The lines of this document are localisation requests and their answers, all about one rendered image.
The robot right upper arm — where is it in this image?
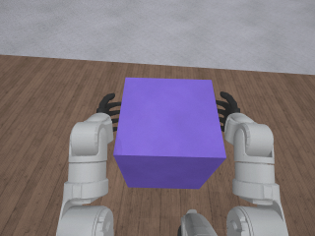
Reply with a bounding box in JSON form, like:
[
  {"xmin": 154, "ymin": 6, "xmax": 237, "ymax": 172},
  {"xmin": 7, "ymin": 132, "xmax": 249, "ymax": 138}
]
[{"xmin": 226, "ymin": 206, "xmax": 288, "ymax": 236}]

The carton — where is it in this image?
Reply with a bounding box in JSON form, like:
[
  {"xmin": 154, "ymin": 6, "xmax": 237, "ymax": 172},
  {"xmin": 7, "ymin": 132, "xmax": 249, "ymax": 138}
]
[{"xmin": 113, "ymin": 77, "xmax": 226, "ymax": 190}]

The right robot shin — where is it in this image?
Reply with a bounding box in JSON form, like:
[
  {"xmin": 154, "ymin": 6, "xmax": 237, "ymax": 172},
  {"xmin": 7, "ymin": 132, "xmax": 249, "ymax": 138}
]
[{"xmin": 186, "ymin": 209, "xmax": 197, "ymax": 214}]

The right robot thigh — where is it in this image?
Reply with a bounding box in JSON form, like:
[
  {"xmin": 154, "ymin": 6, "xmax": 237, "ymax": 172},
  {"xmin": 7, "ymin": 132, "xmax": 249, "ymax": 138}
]
[{"xmin": 180, "ymin": 212, "xmax": 218, "ymax": 236}]

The robot left upper arm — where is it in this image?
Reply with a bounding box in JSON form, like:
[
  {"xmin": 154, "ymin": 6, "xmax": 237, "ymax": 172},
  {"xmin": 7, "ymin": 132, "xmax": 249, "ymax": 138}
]
[{"xmin": 57, "ymin": 206, "xmax": 114, "ymax": 236}]

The right robot forearm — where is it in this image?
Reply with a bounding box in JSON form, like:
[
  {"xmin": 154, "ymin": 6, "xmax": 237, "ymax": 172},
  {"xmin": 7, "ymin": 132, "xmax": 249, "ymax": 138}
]
[{"xmin": 224, "ymin": 112, "xmax": 289, "ymax": 236}]

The robot left hand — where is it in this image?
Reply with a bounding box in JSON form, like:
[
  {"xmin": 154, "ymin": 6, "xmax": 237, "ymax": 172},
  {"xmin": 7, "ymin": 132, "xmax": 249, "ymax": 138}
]
[{"xmin": 96, "ymin": 92, "xmax": 122, "ymax": 132}]

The left robot forearm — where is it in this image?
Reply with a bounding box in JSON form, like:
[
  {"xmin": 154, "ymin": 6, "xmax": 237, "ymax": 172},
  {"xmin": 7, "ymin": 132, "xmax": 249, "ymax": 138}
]
[{"xmin": 56, "ymin": 112, "xmax": 114, "ymax": 236}]

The robot right hand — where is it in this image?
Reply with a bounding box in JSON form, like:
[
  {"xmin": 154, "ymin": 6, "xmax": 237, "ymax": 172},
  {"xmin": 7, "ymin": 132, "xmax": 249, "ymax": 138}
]
[{"xmin": 216, "ymin": 91, "xmax": 240, "ymax": 132}]

